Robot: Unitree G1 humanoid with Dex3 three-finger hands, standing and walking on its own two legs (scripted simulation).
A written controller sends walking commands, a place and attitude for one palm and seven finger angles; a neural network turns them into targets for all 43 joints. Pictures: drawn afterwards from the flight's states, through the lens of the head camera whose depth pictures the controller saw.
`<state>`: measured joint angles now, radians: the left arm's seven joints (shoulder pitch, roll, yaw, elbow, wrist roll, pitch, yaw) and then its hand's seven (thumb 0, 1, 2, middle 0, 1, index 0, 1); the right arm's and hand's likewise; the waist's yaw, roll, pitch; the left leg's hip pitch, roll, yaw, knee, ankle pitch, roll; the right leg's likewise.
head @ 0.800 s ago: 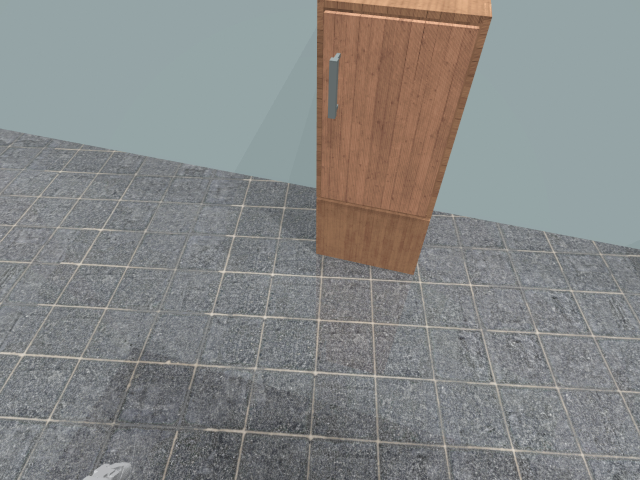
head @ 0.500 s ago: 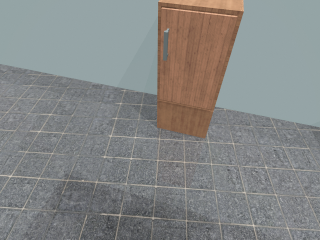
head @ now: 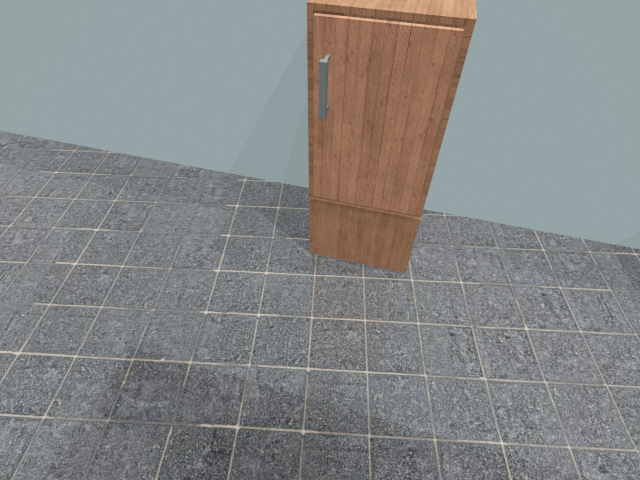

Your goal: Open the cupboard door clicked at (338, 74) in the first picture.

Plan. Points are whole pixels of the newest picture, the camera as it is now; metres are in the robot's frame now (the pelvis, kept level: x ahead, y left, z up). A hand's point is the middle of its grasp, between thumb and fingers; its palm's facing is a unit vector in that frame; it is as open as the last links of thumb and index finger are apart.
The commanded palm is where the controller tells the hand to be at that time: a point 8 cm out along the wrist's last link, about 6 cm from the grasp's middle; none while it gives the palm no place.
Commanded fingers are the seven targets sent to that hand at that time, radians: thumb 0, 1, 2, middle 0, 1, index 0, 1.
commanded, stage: stand and wait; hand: left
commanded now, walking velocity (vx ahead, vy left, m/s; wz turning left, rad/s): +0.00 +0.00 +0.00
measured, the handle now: (325, 87) +1.08 +0.05 -0.01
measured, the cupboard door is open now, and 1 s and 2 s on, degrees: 0 0 0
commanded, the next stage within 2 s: look at it before walking up in 0.02 s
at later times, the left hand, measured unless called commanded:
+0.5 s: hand out of the picture +0.07 +0.24 -0.16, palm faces -0.03 -0.95 -0.32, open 7.3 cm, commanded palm none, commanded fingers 0.00 0.90 0.90 -0.20 -0.30 -0.20 -0.30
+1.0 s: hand out of the picture +0.05 +0.23 -0.18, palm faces +0.08 -0.97 -0.23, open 7.3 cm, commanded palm none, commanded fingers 0.00 0.90 0.90 -0.20 -0.30 -0.20 -0.30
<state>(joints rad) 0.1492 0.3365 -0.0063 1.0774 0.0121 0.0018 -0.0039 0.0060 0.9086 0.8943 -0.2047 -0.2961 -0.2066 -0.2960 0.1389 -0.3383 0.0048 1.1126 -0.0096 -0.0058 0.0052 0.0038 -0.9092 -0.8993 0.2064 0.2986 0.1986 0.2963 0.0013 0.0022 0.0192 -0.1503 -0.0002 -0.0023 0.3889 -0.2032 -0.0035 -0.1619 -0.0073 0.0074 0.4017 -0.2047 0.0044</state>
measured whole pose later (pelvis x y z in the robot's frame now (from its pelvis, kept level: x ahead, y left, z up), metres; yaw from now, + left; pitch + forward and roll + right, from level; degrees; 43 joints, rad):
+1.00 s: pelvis +0.04 +0.02 -0.01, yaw +4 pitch +0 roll -1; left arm 0.27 0.25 0.01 1.05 0.03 0.00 0.00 0.00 0.91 0.89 -0.20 -0.30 -0.21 -0.30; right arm 0.25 -0.26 0.00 1.10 -0.02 0.02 0.02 0.00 -0.91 -0.90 0.20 0.30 0.20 0.30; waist 0.01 0.00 -0.03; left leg -0.28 0.02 0.02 0.68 -0.43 0.01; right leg -0.13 -0.02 -0.06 0.43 -0.30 0.01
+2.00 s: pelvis +0.25 +0.07 -0.01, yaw -7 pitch +0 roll +0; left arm 0.25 0.20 0.07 0.97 0.02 0.04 0.00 0.00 0.91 0.89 -0.20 -0.30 -0.21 -0.30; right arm 0.17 -0.17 -0.03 0.97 -0.01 0.00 -0.03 0.00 -0.91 -0.90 0.20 0.30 0.19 0.30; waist 0.04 -0.03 0.00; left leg -0.25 0.03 0.04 0.55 -0.28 -0.01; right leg -0.38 0.07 0.02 0.53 -0.17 -0.04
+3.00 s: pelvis +0.47 +0.02 -0.01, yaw -15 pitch -1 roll +1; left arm 0.33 0.15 0.05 1.11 0.02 -0.01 0.00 0.01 0.91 0.89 -0.20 -0.30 -0.20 -0.30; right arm 0.19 -0.15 -0.04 1.03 -0.01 -0.07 -0.03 -0.02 -0.95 -0.90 0.21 0.30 0.20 0.30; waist 0.02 -0.05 0.05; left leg -0.27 0.01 0.18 0.49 -0.21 0.06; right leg -0.43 -0.08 -0.06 1.13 -0.37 -0.01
